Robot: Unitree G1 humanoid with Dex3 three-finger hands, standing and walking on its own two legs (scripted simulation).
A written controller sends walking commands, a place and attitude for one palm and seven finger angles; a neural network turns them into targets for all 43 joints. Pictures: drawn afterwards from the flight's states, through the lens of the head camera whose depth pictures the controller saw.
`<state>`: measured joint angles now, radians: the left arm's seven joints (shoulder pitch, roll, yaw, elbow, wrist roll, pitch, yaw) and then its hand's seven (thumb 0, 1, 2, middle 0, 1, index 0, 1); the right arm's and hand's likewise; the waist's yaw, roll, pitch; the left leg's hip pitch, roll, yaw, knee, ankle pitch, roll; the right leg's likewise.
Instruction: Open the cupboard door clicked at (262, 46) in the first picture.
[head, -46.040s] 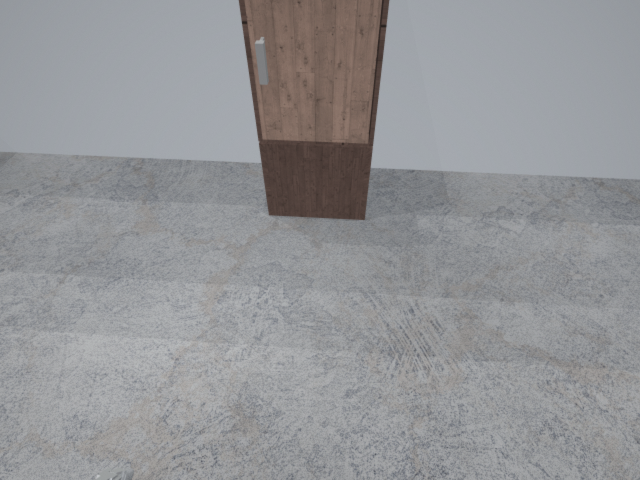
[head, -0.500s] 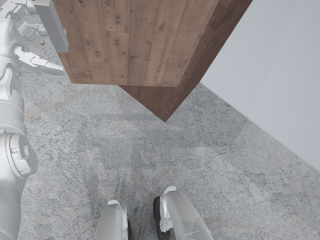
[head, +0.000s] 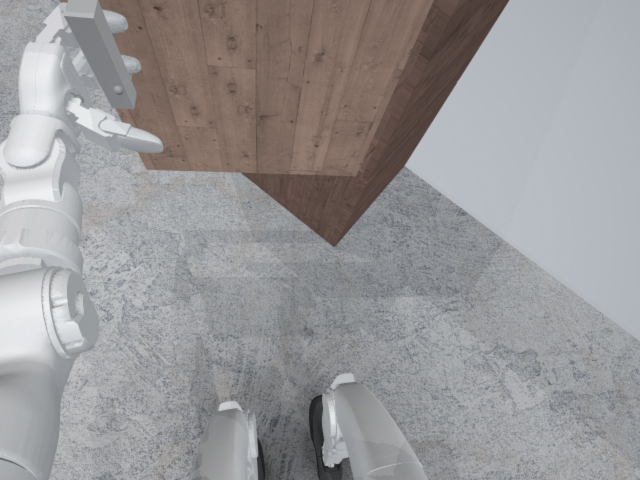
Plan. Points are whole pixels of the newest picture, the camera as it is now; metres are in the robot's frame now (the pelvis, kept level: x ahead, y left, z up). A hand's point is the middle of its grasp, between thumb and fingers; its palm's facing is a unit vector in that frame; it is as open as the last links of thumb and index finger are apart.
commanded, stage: slide the fingers in behind the handle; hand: left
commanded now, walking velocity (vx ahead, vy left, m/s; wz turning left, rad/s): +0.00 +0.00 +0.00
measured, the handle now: (108, 46) +0.61 +0.19 +0.07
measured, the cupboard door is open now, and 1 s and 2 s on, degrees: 42 41 63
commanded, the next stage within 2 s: close the thumb around the handle in 0.46 s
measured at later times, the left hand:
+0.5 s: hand (120, 88) +0.55 +0.17 +0.06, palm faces -0.06 -1.00 -0.02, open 14.0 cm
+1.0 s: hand (120, 85) +0.56 +0.17 +0.06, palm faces -0.07 -1.00 -0.01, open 8.7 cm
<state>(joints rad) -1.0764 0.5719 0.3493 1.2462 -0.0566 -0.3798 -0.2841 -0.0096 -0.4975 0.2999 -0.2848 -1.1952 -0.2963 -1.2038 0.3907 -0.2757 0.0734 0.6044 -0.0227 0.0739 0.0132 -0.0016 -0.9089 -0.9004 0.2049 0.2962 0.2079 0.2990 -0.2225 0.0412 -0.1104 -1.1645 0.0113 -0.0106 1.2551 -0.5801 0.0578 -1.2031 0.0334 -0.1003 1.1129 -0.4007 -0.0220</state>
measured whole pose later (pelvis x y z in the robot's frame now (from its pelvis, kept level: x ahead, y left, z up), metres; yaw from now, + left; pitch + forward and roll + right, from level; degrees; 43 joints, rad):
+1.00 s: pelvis +0.00 +0.00 +0.00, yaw +0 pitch +29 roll -5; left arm -1.10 0.58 0.37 1.26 -0.05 -0.38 -0.26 0.00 0.26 0.63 -0.36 -1.28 -0.35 -1.29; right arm 0.40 -0.27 0.08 0.60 -0.03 0.08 0.02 0.00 -0.91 -0.90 0.20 0.30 0.21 0.30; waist -0.24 0.04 -0.11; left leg -1.18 0.01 0.00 1.26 -0.59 0.06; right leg -1.22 0.03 -0.09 1.12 -0.40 -0.01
